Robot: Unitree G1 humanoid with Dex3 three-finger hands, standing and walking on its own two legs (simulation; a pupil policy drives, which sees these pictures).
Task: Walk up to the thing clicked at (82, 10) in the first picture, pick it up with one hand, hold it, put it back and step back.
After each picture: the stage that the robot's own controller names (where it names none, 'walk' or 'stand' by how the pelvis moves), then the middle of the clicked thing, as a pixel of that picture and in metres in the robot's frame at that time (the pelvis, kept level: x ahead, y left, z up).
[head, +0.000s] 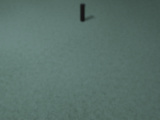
stand; (82, 13) +1.94 -0.03 -0.65
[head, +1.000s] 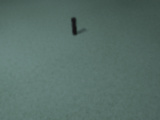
walk; (74, 26) +1.80 +0.23 -0.65
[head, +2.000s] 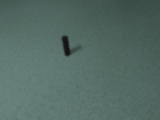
walk; (66, 46) +1.24 +0.24 -0.65
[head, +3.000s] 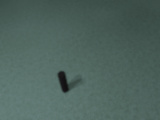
walk; (63, 82) +0.81 +0.23 -0.65
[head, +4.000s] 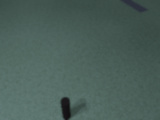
walk; (66, 109) +0.57 +0.14 -0.63
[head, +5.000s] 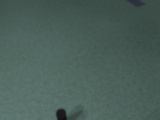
stand; (62, 119) +0.45 +0.15 -0.64
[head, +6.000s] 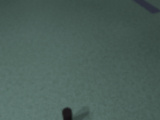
stand; (67, 119) +0.47 +0.11 -0.65
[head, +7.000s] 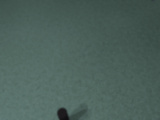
stand; (64, 118) +0.42 +0.16 -0.63
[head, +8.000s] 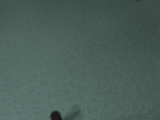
stand; out of the picture +0.41 +0.20 -0.65
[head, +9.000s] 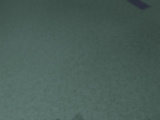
stand; out of the picture +0.39 +0.19 -0.66
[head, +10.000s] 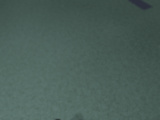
stand; out of the picture +0.39 +0.19 -0.66
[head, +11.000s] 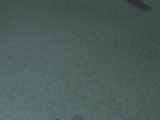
stand; out of the picture +0.39 +0.19 -0.66
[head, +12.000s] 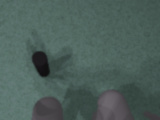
go down; (42, 66) +0.47 +0.15 -0.37
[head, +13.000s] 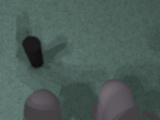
go down; (34, 54) +0.50 +0.16 -0.29
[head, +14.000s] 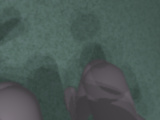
close in; out of the picture +0.50 +0.21 -0.18
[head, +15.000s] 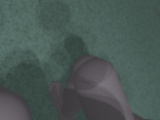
close; out of the picture +0.49 +0.23 -0.17
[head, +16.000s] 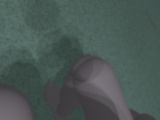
lift; out of the picture +0.46 +0.22 -0.18
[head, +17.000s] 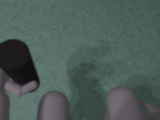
lift; (23, 72) +0.35 +0.19 -0.01
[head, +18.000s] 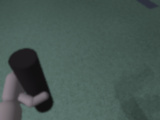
hold; (35, 85) +0.31 +0.16 +0.08
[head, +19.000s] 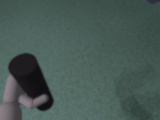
hold; (36, 87) +0.31 +0.16 +0.06
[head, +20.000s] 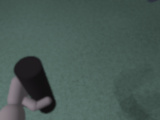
hold; (39, 89) +0.31 +0.15 +0.04
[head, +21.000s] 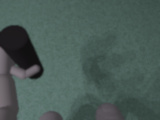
crouch; (26, 58) +0.42 +0.16 -0.01
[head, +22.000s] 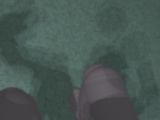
lower; out of the picture +0.51 +0.22 -0.10
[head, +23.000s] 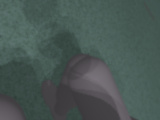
lower; out of the picture +0.49 +0.24 -0.18
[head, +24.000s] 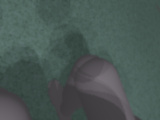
lower; out of the picture +0.48 +0.24 -0.18
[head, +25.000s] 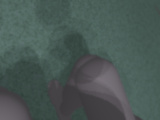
lower; out of the picture +0.48 +0.24 -0.18
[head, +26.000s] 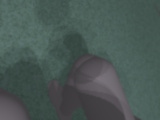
lower; out of the picture +0.48 +0.24 -0.17
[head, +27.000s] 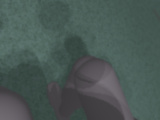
open; out of the picture +0.48 +0.22 -0.19
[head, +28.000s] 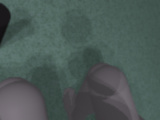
stand; out of the picture +0.48 +0.20 -0.20
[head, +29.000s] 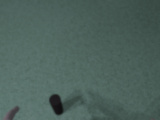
stand; (57, 105) +0.43 +0.15 -0.54
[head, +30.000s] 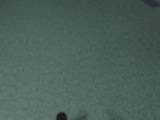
stand; out of the picture +0.42 +0.14 -0.60
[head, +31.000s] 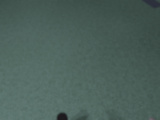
stand; out of the picture +0.41 +0.14 -0.60
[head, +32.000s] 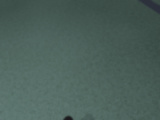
stand; out of the picture +0.42 +0.14 -0.65
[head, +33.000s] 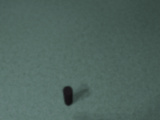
walk; (68, 96) +0.50 +0.07 -0.64
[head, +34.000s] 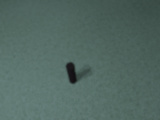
walk; (71, 73) +0.72 +0.13 -0.64
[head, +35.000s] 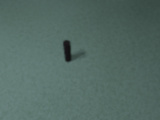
stand; (67, 51) +1.05 +0.14 -0.63
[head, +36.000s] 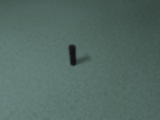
stand; (72, 55) +1.09 +0.12 -0.65
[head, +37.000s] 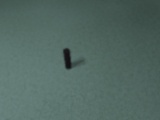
stand; (67, 59) +1.08 +0.15 -0.66
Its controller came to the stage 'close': yes
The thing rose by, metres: 0.69
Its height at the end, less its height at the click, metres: +0.00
